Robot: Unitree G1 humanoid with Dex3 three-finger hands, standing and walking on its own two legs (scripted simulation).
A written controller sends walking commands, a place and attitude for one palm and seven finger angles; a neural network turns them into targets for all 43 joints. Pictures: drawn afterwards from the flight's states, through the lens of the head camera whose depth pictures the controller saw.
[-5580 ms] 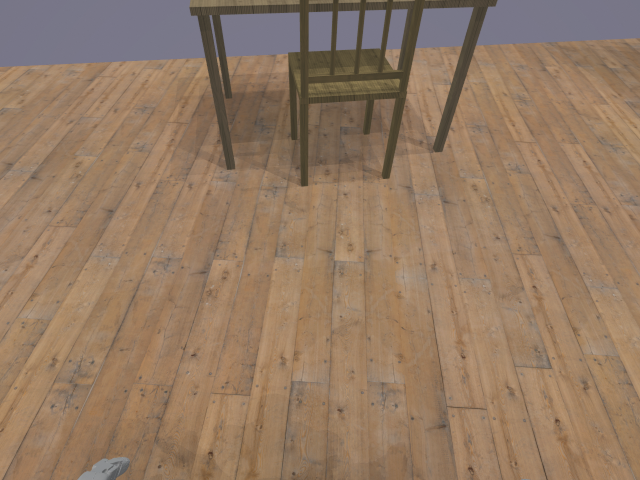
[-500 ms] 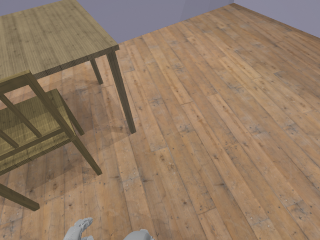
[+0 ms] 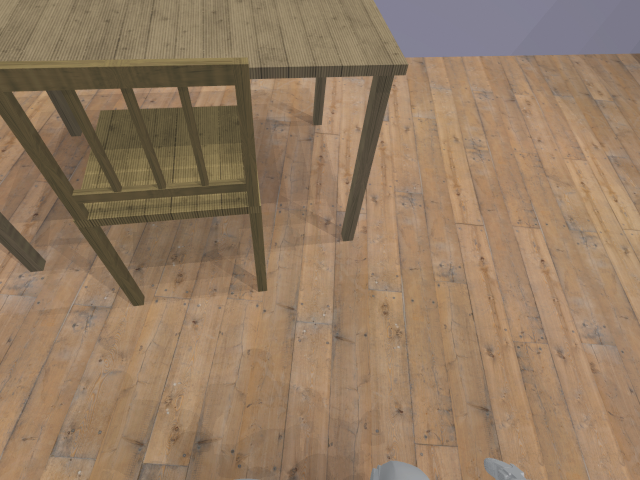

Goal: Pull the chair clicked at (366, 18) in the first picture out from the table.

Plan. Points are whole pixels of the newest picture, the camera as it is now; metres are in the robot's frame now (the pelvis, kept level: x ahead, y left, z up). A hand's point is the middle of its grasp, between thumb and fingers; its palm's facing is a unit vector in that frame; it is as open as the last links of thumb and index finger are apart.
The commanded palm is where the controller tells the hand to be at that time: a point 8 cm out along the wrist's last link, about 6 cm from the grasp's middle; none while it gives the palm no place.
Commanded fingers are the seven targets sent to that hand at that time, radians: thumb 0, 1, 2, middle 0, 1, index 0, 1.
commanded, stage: turn to face it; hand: left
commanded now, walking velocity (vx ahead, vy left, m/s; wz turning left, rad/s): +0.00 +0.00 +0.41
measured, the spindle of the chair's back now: (146, 142) +0.70 +0.41 -0.09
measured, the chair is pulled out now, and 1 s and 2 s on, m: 0.00 0.00 0.00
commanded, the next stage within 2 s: take the last steps up to it in 0.38 s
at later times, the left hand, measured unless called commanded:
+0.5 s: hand out of the picture +0.05 +0.16 -0.14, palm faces +0.19 -0.94 -0.28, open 7.4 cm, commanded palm none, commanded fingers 0.00 0.90 0.90 -0.20 -0.30 -0.20 -0.30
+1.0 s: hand out of the picture -0.06 +0.23 -0.17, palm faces +0.32 -0.93 -0.18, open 7.4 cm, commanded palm none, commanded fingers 0.00 0.90 0.90 -0.20 -0.30 -0.20 -0.30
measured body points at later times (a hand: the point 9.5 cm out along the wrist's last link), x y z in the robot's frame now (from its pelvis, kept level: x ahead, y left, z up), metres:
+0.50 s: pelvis -0.01 -0.04 +0.01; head +0.02 -0.07 +0.46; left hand +0.04 +0.21 -0.11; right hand +0.07 -0.28 -0.16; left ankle -0.06 +0.09 -0.65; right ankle +0.01 -0.13 -0.73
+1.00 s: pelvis +0.04 +0.06 +0.01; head +0.04 +0.09 +0.46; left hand -0.08 +0.28 -0.15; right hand +0.14 -0.16 -0.13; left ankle -0.03 +0.12 -0.73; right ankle +0.06 -0.08 -0.66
